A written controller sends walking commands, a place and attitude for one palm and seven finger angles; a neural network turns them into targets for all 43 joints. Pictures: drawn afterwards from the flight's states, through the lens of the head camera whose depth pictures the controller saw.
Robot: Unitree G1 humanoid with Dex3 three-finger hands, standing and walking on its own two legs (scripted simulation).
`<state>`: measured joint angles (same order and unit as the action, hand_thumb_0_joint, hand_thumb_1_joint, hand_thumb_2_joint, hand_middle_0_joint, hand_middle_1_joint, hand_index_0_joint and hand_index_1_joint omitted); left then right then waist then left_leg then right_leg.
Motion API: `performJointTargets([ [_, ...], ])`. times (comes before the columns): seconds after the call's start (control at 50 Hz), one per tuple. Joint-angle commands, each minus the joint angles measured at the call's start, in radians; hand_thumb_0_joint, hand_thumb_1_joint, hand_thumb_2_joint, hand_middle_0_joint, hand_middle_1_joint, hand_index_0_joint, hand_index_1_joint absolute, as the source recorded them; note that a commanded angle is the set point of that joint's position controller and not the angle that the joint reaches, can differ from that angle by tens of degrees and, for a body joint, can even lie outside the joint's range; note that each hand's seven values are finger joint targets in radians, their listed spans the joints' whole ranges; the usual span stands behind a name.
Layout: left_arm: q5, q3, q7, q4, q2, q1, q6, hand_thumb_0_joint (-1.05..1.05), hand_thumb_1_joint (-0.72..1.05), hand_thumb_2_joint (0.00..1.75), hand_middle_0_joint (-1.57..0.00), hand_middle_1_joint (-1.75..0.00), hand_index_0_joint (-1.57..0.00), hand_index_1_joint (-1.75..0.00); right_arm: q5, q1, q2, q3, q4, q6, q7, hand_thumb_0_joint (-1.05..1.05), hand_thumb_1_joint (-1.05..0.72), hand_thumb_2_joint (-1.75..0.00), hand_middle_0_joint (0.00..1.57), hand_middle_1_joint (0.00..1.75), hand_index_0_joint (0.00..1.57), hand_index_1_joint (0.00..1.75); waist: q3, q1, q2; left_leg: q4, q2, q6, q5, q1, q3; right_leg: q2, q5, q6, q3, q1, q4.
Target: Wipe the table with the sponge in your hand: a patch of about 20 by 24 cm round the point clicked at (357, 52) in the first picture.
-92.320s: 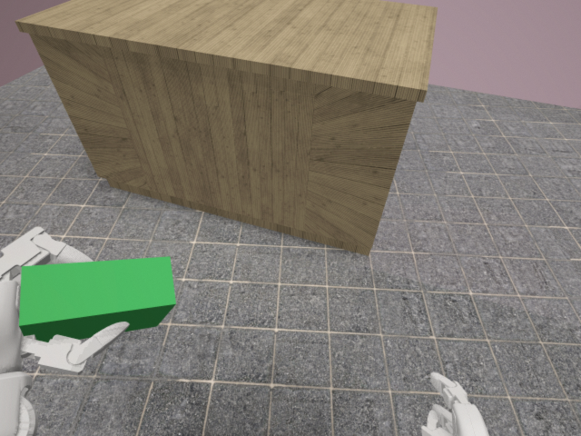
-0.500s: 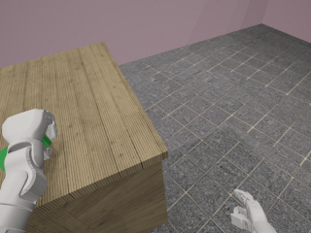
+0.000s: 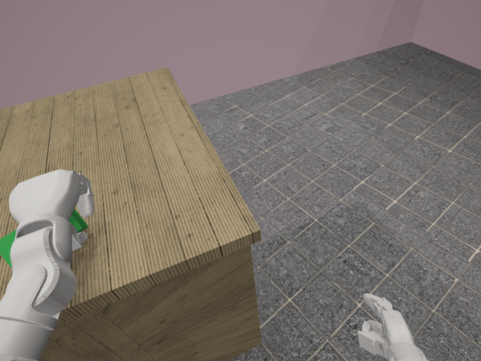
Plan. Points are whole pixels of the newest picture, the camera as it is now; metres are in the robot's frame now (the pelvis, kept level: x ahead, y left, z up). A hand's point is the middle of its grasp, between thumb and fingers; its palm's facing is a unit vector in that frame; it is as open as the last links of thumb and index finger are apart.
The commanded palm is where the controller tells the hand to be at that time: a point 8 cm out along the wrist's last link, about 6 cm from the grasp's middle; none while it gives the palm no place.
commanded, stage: lift the sponge slowly off the table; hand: left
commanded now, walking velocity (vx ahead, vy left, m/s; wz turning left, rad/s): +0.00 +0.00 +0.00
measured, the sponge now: (50, 233) +0.27 +0.38 +0.08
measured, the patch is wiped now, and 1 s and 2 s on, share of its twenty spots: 0.95 0.95 0.95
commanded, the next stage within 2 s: bring the sponge back beside the body in 1.66 s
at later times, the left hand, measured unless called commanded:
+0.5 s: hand (69, 209) +0.28 +0.31 +0.14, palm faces +0.05 -0.04 -1.00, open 6.7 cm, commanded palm +0.25 +0.31 +0.21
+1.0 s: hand (55, 201) +0.27 +0.32 +0.17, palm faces +0.09 -0.04 -1.00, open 6.7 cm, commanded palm +0.24 +0.31 +0.24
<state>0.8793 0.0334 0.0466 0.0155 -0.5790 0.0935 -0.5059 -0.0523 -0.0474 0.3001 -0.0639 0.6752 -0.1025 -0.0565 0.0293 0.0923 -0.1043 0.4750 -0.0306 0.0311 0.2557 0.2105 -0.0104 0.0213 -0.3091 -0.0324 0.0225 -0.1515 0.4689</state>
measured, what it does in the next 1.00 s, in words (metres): stands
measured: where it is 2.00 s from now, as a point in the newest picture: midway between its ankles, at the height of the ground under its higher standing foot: outside the picture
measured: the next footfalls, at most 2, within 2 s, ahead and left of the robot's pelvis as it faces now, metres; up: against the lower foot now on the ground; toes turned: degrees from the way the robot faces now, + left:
none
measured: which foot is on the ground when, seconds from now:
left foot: down 0.00-1.00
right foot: down 0.00-1.00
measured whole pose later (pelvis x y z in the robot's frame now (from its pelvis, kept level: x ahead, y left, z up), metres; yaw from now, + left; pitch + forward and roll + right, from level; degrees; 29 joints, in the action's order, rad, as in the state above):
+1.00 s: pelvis -0.01 -0.01 +0.00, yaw +1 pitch -2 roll +0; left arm 0.85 0.05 0.16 -0.03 -0.63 0.25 -0.51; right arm -0.05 0.00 0.29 -0.08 0.68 -0.09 -0.08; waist 0.01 0.12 -0.10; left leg 0.44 -0.03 0.02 0.22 0.18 0.01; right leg 0.03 -0.28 -0.05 0.05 -0.11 0.43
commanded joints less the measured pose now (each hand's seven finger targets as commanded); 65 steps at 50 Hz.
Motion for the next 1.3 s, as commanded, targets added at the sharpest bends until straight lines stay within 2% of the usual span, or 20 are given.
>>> performJointTargets([
  [0.0, -0.021, -0.098, 0.018, 0.104, -0.186, 0.170, 0.008, 0.00, 0.10, 1.30, -1.20, -1.60, -1.20, -1.60, 0.008, 0.193, 0.102, 0.034, -0.165, 0.060, -0.015, 0.00, -0.90, -0.90, 0.20, 0.30, 0.20, 0.30, 0.168, 0.012, 0.103, -0.047, -0.016, 0.015, -0.279, -0.034, 0.018, 0.016, 0.322, -0.012, -0.026, 0.090, -0.050],
  [0.1, -0.012, -0.117, 0.021, 0.083, -0.223, 0.228, 0.015, 0.00, 0.10, 1.30, -1.20, -1.60, -1.20, -1.60, 0.009, 0.192, 0.105, 0.032, -0.158, 0.060, -0.021, 0.00, -0.90, -0.90, 0.20, 0.30, 0.20, 0.30, 0.154, 0.006, 0.108, -0.050, -0.018, 0.014, -0.270, -0.027, 0.016, 0.015, 0.317, -0.010, -0.028, 0.084, -0.058],
  [0.16, -0.002, -0.117, 0.024, 0.128, -0.238, 0.277, 0.020, 0.00, 0.10, 1.30, -1.20, -1.60, -1.20, -1.60, 0.010, 0.202, 0.105, 0.032, -0.164, 0.060, -0.024, 0.00, -0.90, -0.90, 0.20, 0.30, 0.20, 0.30, 0.180, 0.009, 0.067, -0.056, -0.019, 0.012, -0.280, -0.048, 0.018, 0.016, 0.305, -0.016, -0.027, 0.092, -0.061],
  [0.18, -0.002, -0.089, 0.023, 0.115, -0.210, 0.294, 0.021, 0.00, 0.10, 1.30, -1.20, -1.60, -1.20, -1.60, 0.008, 0.202, 0.100, 0.029, -0.165, 0.067, -0.028, 0.00, -0.90, -0.90, 0.20, 0.30, 0.20, 0.30, 0.170, 0.002, 0.070, -0.053, -0.021, 0.016, -0.276, -0.049, 0.015, 0.015, 0.303, -0.013, -0.023, 0.081, -0.063],
  [0.26, 0.002, -0.138, 0.028, 0.100, -0.275, 0.322, 0.027, 0.00, 0.10, 1.30, -1.20, -1.60, -1.20, -1.60, 0.014, 0.194, 0.108, 0.032, -0.155, 0.066, -0.032, 0.00, -0.90, -0.90, 0.20, 0.30, 0.20, 0.30, 0.202, 0.010, 0.073, -0.051, -0.022, 0.014, -0.294, -0.056, 0.017, 0.013, 0.334, -0.016, -0.034, 0.110, -0.064],
  [0.38, 0.002, -0.101, 0.033, 0.129, -0.238, 0.365, 0.044, 0.00, 0.10, 1.30, -1.20, -1.60, -1.20, -1.60, 0.009, 0.200, 0.097, 0.029, -0.163, 0.075, -0.034, 0.00, -0.90, -0.90, 0.20, 0.30, 0.20, 0.30, 0.201, -0.001, 0.048, -0.049, -0.026, 0.018, -0.315, -0.073, 0.018, 0.015, 0.349, -0.016, -0.024, 0.096, -0.066],
  [0.46, 0.010, -0.155, 0.031, 0.143, -0.302, 0.382, 0.047, 0.00, 0.10, 1.30, -1.20, -1.60, -1.20, -1.60, 0.013, 0.199, 0.104, 0.033, -0.160, 0.070, -0.033, 0.00, -0.90, -0.90, 0.20, 0.30, 0.20, 0.30, 0.232, 0.014, 0.049, -0.050, -0.027, 0.015, -0.338, -0.076, 0.021, 0.015, 0.376, -0.021, -0.032, 0.128, -0.061],
  [0.5, 0.006, -0.145, 0.025, 0.160, -0.284, 0.392, 0.056, 0.00, 0.10, 1.30, -1.20, -1.60, -1.20, -1.60, 0.013, 0.202, 0.094, 0.032, -0.164, 0.078, -0.031, 0.00, -0.90, -0.90, 0.20, 0.30, 0.20, 0.30, 0.237, 0.016, 0.053, -0.044, -0.029, 0.019, -0.354, -0.085, 0.022, 0.014, 0.399, -0.019, -0.030, 0.131, -0.058],
  [0.56, 0.003, -0.187, 0.023, 0.160, -0.325, 0.359, 0.048, 0.00, 0.10, 1.30, -1.20, -1.60, -1.20, -1.60, 0.015, 0.205, 0.101, 0.034, -0.161, 0.069, -0.028, 0.00, -0.90, -0.90, 0.20, 0.30, 0.20, 0.30, 0.251, 0.027, 0.054, -0.044, -0.030, 0.015, -0.367, -0.079, 0.019, 0.012, 0.427, -0.021, -0.041, 0.156, -0.053],
  [0.6, 0.004, -0.160, 0.021, 0.185, -0.297, 0.386, 0.048, 0.00, 0.10, 1.30, -1.20, -1.60, -1.20, -1.60, 0.011, 0.214, 0.091, 0.030, -0.165, 0.072, -0.025, 0.00, -0.90, -0.90, 0.20, 0.30, 0.20, 0.30, 0.246, 0.021, 0.050, -0.045, -0.030, 0.016, -0.369, -0.083, 0.020, 0.013, 0.423, -0.019, -0.033, 0.145, -0.055],
  [0.66, 0.011, -0.212, 0.014, 0.212, -0.354, 0.374, 0.036, 0.00, 0.10, 1.30, -1.20, -1.60, -1.20, -1.60, 0.015, 0.218, 0.098, 0.034, -0.163, 0.066, -0.022, 0.00, -0.90, -0.90, 0.20, 0.30, 0.20, 0.30, 0.278, 0.033, 0.035, -0.042, -0.029, 0.014, -0.401, -0.091, 0.021, 0.014, 0.451, -0.025, -0.047, 0.171, -0.047],
  [0.68, 0.009, -0.174, 0.017, 0.201, -0.313, 0.375, 0.031, 0.00, 0.10, 1.30, -1.20, -1.60, -1.20, -1.60, 0.012, 0.228, 0.089, 0.027, -0.168, 0.069, -0.022, 0.00, -0.90, -0.90, 0.20, 0.30, 0.20, 0.30, 0.241, 0.026, 0.044, -0.044, -0.030, 0.015, -0.385, -0.080, 0.018, 0.012, 0.438, -0.020, -0.035, 0.152, -0.050],
  [0.74, 0.013, -0.199, 0.022, 0.176, -0.351, 0.383, 0.016, 0.00, 0.10, 1.30, -1.20, -1.60, -1.20, -1.60, 0.012, 0.233, 0.095, 0.028, -0.158, 0.062, -0.021, 0.00, -0.90, -0.90, 0.20, 0.30, 0.20, 0.30, 0.220, 0.029, 0.047, -0.051, -0.028, 0.012, -0.369, -0.070, 0.021, 0.015, 0.425, -0.021, -0.044, 0.145, -0.056],
  [0.82, 0.012, -0.138, 0.044, 0.157, -0.315, 0.454, -0.005, 0.00, 0.10, 1.30, -1.20, -1.60, -1.20, -1.60, 0.006, 0.244, 0.093, 0.021, -0.161, 0.063, -0.028, 0.00, -0.90, -0.90, 0.20, 0.30, 0.20, 0.30, 0.194, 0.013, 0.039, -0.067, -0.025, 0.013, -0.324, -0.076, 0.022, 0.015, 0.353, -0.020, -0.034, 0.112, -0.077],
  [0.94, 0.024, -0.135, 0.079, 0.131, -0.346, 0.525, 0.008, 0.00, 0.10, 1.30, -1.20, -1.60, -1.20, -1.60, 0.007, 0.241, 0.096, 0.019, -0.161, 0.067, -0.040, 0.00, -0.90, -0.90, 0.20, 0.30, 0.20, 0.30, 0.224, 0.010, 0.046, -0.070, -0.026, 0.016, -0.307, -0.087, 0.025, 0.011, 0.330, -0.019, -0.036, 0.117, -0.084],
  [0.98, 0.025, -0.114, 0.084, 0.163, -0.330, 0.561, 0.020, 0.00, 0.10, 1.30, -1.20, -1.60, -1.20, -1.60, 0.005, 0.243, 0.091, 0.016, -0.170, 0.072, -0.040, 0.00, -0.90, -0.90, 0.20, 0.30, 0.20, 0.30, 0.235, 0.007, 0.008, -0.075, -0.025, 0.015, -0.297, -0.096, 0.028, 0.012, 0.303, -0.024, -0.034, 0.118, -0.085],
  [1.12, 0.020, -0.184, 0.074, 0.103, -0.392, 0.534, 0.028, 0.00, 0.10, 1.30, -1.20, -1.60, -1.20, -1.60, 0.011, 0.237, 0.093, 0.017, -0.162, 0.068, -0.032, 0.00, -0.90, -0.90, 0.20, 0.30, 0.20, 0.30, 0.224, 0.033, 0.051, -0.083, -0.022, 0.009, -0.275, -0.064, 0.028, 0.006, 0.288, -0.022, -0.044, 0.134, -0.086],
  [1.18, 0.019, -0.146, 0.080, 0.071, -0.367, 0.579, 0.012, 0.00, 0.10, 1.30, -1.20, -1.60, -1.20, -1.60, 0.005, 0.245, 0.094, 0.011, -0.163, 0.063, -0.028, 0.00, -0.90, -0.90, 0.20, 0.30, 0.20, 0.30, 0.196, 0.025, 0.043, -0.097, -0.018, 0.003, -0.234, -0.047, 0.025, 0.005, 0.237, -0.022, -0.041, 0.114, -0.095],
  [1.24, 0.014, -0.161, 0.089, 0.079, -0.391, 0.602, 0.008, 0.00, 0.10, 1.30, -1.20, -1.60, -1.20, -1.60, 0.005, 0.248, 0.098, 0.017, -0.163, 0.070, -0.026, 0.00, -0.90, -0.90, 0.20, 0.30, 0.20, 0.30, 0.227, 0.029, 0.030, -0.091, -0.020, 0.007, -0.259, -0.061, 0.028, 0.006, 0.272, -0.022, -0.046, 0.126, -0.090],
  [1.28, 0.007, -0.134, 0.101, 0.098, -0.362, 0.599, 0.003, 0.00, 0.10, 1.30, -1.20, -1.60, -1.20, -1.60, 0.003, 0.249, 0.094, 0.016, -0.175, 0.074, -0.028, 0.00, -0.90, -0.90, 0.20, 0.30, 0.20, 0.30, 0.228, 0.023, 0.036, -0.086, -0.021, 0.011, -0.260, -0.066, 0.026, 0.003, 0.274, -0.021, -0.045, 0.127, -0.087],
])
